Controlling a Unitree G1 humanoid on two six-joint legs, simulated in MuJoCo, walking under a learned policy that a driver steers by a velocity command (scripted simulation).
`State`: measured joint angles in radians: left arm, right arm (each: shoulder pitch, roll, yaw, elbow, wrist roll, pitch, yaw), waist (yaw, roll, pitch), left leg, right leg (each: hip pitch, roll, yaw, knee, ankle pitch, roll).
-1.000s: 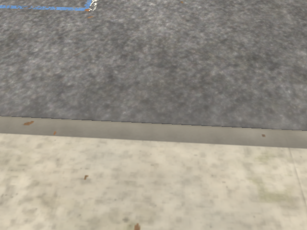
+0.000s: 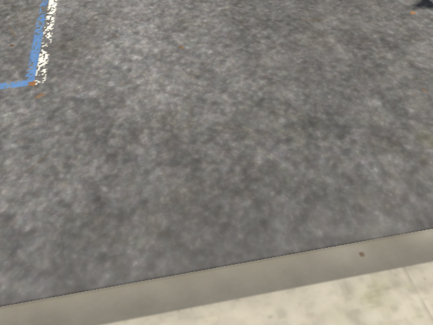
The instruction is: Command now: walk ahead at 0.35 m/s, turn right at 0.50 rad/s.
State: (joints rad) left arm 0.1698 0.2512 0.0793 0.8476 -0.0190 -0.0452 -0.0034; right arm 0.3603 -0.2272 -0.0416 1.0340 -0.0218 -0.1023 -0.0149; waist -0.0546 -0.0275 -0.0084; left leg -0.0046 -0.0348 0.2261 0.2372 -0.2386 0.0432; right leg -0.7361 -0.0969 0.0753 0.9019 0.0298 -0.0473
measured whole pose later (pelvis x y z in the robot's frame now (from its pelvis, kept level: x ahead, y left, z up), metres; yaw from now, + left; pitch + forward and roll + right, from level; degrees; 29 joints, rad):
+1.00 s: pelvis +0.22 -0.01 -0.01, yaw -19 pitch +0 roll +0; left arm 0.20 0.23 0.05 0.71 0.02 0.01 0.01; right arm 0.19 -0.23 -0.02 0.79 -0.01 -0.03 -0.01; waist 0.00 0.00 0.02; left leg -0.25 0.01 -0.01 0.58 -0.32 -0.01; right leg -0.30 0.04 0.08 0.58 -0.27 -0.01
